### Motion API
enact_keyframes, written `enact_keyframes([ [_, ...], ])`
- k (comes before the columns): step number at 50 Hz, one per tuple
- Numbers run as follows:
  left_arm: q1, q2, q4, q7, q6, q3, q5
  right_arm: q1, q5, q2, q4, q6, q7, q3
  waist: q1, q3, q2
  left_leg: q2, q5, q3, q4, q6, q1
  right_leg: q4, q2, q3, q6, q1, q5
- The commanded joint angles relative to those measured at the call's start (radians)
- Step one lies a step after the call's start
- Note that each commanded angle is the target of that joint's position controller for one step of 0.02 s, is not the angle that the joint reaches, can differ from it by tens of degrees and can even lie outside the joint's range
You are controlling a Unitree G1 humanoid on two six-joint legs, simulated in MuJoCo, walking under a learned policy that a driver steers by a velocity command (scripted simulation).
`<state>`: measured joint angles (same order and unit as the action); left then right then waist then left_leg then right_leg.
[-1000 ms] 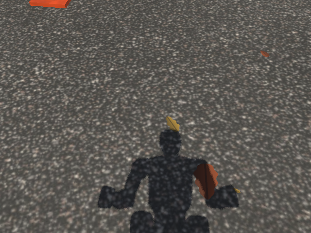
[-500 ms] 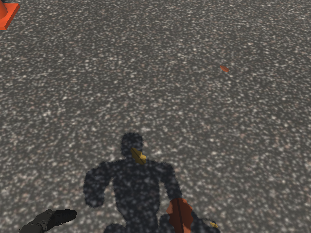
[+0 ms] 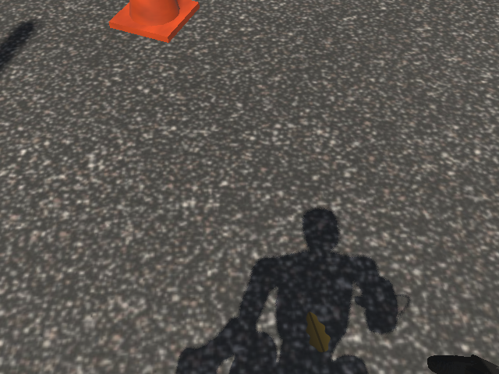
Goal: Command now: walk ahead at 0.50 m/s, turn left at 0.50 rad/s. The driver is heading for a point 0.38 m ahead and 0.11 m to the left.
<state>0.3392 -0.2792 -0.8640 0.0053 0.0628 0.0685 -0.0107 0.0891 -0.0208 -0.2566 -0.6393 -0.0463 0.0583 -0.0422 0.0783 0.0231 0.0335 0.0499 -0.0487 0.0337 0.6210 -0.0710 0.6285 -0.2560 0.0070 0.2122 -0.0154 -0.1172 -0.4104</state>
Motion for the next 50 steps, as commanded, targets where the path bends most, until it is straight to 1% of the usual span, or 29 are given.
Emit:
enact_keyframes([
  [1,-0.034,-0.217,0.060,0.021,-0.017,0.051,-0.005,0.122,0.000,-0.154,0.063,-0.006,0.003,-0.065,-0.144,-0.092,-0.127,-0.108,-0.108,0.085,-0.026,-0.070,-0.243,-0.328,-0.258,-0.022,0.108,0.021,1.177],
  [2,-0.037,-0.202,0.070,0.027,-0.016,0.042,-0.002,0.287,-0.003,-0.215,0.026,0.000,-0.013,-0.097,-0.230,-0.176,-0.087,-0.103,-0.055,0.021,-0.069,-0.113,-0.529,-0.575,-0.222,-0.008,0.071,0.190,1.051],
  [3,0.043,-0.082,0.122,0.018,0.003,0.004,0.029,0.347,-0.001,-0.330,0.015,0.003,-0.031,-0.122,-0.174,-0.285,0.154,0.153,-0.111,-0.446,-0.082,-0.260,-0.926,-0.967,-0.080,-0.022,0.011,0.628,0.328],
  [4,0.025,-0.080,0.139,-0.002,0.046,-0.013,0.024,0.357,-0.002,-0.308,0.044,-0.008,-0.027,-0.107,-0.172,-0.450,0.166,0.295,-0.214,-0.898,-0.261,-0.380,-1.068,-1.160,0.053,-0.256,-0.002,0.825,-0.182],
  [5,-0.091,-0.153,0.168,-0.017,0.069,0.010,-0.019,0.343,0.010,-0.240,0.037,-0.014,-0.025,-0.086,-0.210,-0.360,0.083,0.261,-0.221,-0.772,-0.298,-0.311,-1.020,-1.182,-0.010,-0.333,0.016,0.923,-0.109],
  [6,-0.137,-0.142,0.187,-0.019,0.081,0.002,-0.026,0.292,0.007,-0.212,0.036,-0.019,-0.026,-0.078,-0.179,-0.228,0.032,0.222,-0.155,-0.628,-0.303,-0.272,-0.867,-1.108,-0.051,-0.314,0.030,0.932,-0.026],
  [7,-0.145,-0.130,0.183,-0.011,0.084,0.001,-0.005,0.222,0.005,-0.190,0.045,-0.019,-0.028,-0.071,-0.130,-0.146,-0.042,0.179,-0.062,-0.523,-0.312,-0.242,-0.707,-1.014,-0.090,-0.304,0.027,0.887,0.030],
  [8,-0.133,-0.142,0.177,-0.005,0.074,0.010,0.010,0.171,0.014,-0.162,0.061,-0.020,-0.031,-0.061,-0.090,-0.107,-0.031,0.148,0.034,-0.451,-0.333,-0.228,-0.586,-0.947,-0.117,-0.303,0.020,0.813,0.065],
  [10,-0.102,-0.132,0.173,-0.004,0.047,0.012,0.022,0.135,0.020,-0.156,0.072,-0.023,-0.036,-0.059,-0.052,-0.089,0.002,0.118,0.111,-0.407,-0.374,-0.237,-0.463,-0.885,-0.125,-0.294,-0.007,0.738,0.097],
  [13,-0.156,-0.095,0.190,0.002,0.028,0.000,0.031,0.158,0.012,-0.184,0.052,-0.026,-0.055,-0.066,-0.058,-0.055,0.008,0.080,0.158,-0.319,-0.391,-0.228,-0.363,-0.729,-0.109,-0.268,-0.052,0.728,0.202],
  [15,-0.226,-0.073,0.200,0.001,0.029,-0.010,0.032,0.164,0.013,-0.187,0.039,-0.018,-0.067,-0.066,-0.082,-0.033,0.027,0.035,0.266,-0.237,-0.359,-0.182,-0.331,-0.549,-0.080,-0.248,-0.062,0.685,0.343],
  [17,-0.288,-0.059,0.208,-0.009,0.038,-0.018,0.029,0.206,0.011,-0.186,0.015,-0.006,-0.075,-0.066,-0.121,-0.054,0.047,0.010,0.298,-0.200,-0.318,-0.140,-0.331,-0.408,-0.033,-0.226,-0.059,0.606,0.494],
  [20,-0.322,-0.081,0.217,-0.025,0.044,-0.011,0.019,0.245,0.008,-0.178,-0.014,0.005,-0.079,-0.061,-0.141,-0.073,0.069,0.050,0.246,-0.256,-0.258,-0.119,-0.410,-0.313,-0.010,-0.249,-0.034,0.577,0.541],
  [22,-0.304,-0.110,0.217,-0.031,0.049,0.003,0.028,0.239,0.013,-0.164,-0.021,0.008,-0.081,-0.057,-0.123,-0.082,0.079,0.081,0.250,-0.311,-0.181,-0.102,-0.480,-0.264,-0.010,-0.266,0.001,0.565,0.485],
  [24,-0.217,-0.118,0.193,-0.030,0.060,0.012,0.041,0.200,0.015,-0.135,-0.015,0.011,-0.083,-0.049,-0.066,-0.103,0.074,0.040,0.270,-0.310,-0.062,-0.061,-0.491,-0.164,-0.014,-0.246,0.045,0.441,0.582],
  [25,-0.166,-0.162,0.196,-0.024,0.066,0.019,0.057,0.211,0.029,-0.099,0.003,0.006,-0.083,-0.037,-0.056,-0.183,0.006,-0.027,0.157,-0.277,0.080,-0.015,-0.438,-0.200,-0.121,-0.327,0.086,0.271,0.916],
  [26,-0.119,-0.194,0.192,-0.018,0.057,0.022,0.076,0.368,0.026,-0.060,-0.020,0.001,-0.082,-0.020,-0.094,-0.317,-0.200,-0.124,-0.297,-0.230,0.348,0.059,-0.229,-0.260,-0.339,-0.553,0.262,-0.029,1.208],
  [27,-0.075,-0.118,0.165,-0.023,0.038,0.008,0.045,0.426,0.022,-0.103,-0.040,0.008,-0.078,-0.021,-0.084,-0.413,-0.290,-0.125,-0.665,-0.219,0.491,0.103,-0.152,-0.220,-0.423,-0.726,0.345,-0.077,1.068],
  [28,-0.100,-0.091,0.170,-0.029,0.025,-0.003,0.019,0.369,0.009,-0.165,-0.039,0.025,-0.077,-0.038,-0.070,-0.342,-0.198,-0.087,-0.645,-0.232,0.551,0.122,-0.106,-0.172,-0.389,-0.731,0.320,0.001,0.766],
  [29,-0.148,-0.080,0.174,-0.029,0.011,-0.009,0.019,0.285,0.006,-0.169,-0.032,0.048,-0.085,-0.042,-0.065,-0.255,-0.134,-0.061,-0.592,-0.200,0.573,0.139,-0.080,-0.134,-0.343,-0.677,0.275,0.092,0.552],
  [30,-0.210,-0.064,0.181,-0.029,0.000,-0.020,0.023,0.241,0.011,-0.163,-0.023,0.070,-0.089,-0.043,-0.078,-0.174,-0.117,-0.037,-0.556,-0.177,0.526,0.147,-0.082,-0.088,-0.310,-0.624,0.249,0.210,0.406],
  [32,-0.293,-0.078,0.183,-0.024,-0.019,-0.018,0.036,0.228,0.017,-0.120,-0.024,0.095,-0.096,-0.035,-0.111,-0.091,-0.172,-0.007,-0.490,-0.129,0.335,0.149,-0.206,-0.019,-0.221,-0.503,0.199,0.407,0.257],
  [35,-0.280,-0.083,0.164,-0.014,-0.029,-0.013,0.036,0.251,0.027,-0.073,-0.059,0.081,-0.098,-0.022,-0.105,-0.126,-0.190,-0.022,-0.378,-0.079,0.126,0.137,-0.354,-0.035,-0.179,-0.408,0.206,0.431,0.328],
  [38,-0.278,-0.067,0.147,-0.009,-0.037,-0.021,0.017,0.259,0.035,-0.064,-0.086,0.074,-0.091,-0.021,-0.122,-0.141,-0.154,-0.036,-0.149,-0.050,-0.101,0.105,-0.491,-0.062,-0.165,-0.384,0.179,0.455,0.163],
  [40,-0.242,-0.035,0.126,-0.014,-0.034,-0.035,0.026,0.201,0.056,-0.111,-0.051,0.073,-0.093,-0.024,-0.098,-0.087,-0.084,0.050,-0.121,-0.153,-0.179,0.056,-0.505,-0.092,-0.113,-0.357,0.084,0.519,-0.046],
  [41,-0.219,-0.046,0.129,-0.016,-0.035,-0.028,0.028,0.179,0.045,-0.165,-0.067,0.073,-0.094,-0.040,-0.049,-0.035,0.036,0.041,-0.310,-0.156,-0.170,0.023,-0.372,-0.107,-0.044,-0.282,0.048,0.478,-0.034],
  [43,-0.248,-0.052,0.121,-0.011,-0.035,-0.026,0.028,0.158,0.049,-0.091,-0.069,0.055,-0.090,-0.024,-0.067,-0.006,0.043,0.020,-0.394,-0.146,-0.210,0.039,-0.272,-0.175,-0.036,-0.264,0.036,0.385,0.072],
  [46,-0.220,-0.039,0.094,-0.004,-0.038,-0.027,0.025,0.167,0.040,-0.081,-0.078,0.028,-0.089,-0.021,-0.067,-0.022,0.034,0.012,-0.222,-0.132,-0.176,0.065,-0.316,-0.211,-0.038,-0.260,0.057,0.371,0.207],
  [50,-0.220,-0.037,0.067,-0.004,-0.038,-0.025,0.018,0.192,0.034,-0.085,-0.093,0.022,-0.091,-0.021,-0.076,-0.055,-0.002,0.004,-0.104,-0.122,-0.142,0.064,-0.353,-0.245,-0.040,-0.255,0.057,0.338,0.354],
])
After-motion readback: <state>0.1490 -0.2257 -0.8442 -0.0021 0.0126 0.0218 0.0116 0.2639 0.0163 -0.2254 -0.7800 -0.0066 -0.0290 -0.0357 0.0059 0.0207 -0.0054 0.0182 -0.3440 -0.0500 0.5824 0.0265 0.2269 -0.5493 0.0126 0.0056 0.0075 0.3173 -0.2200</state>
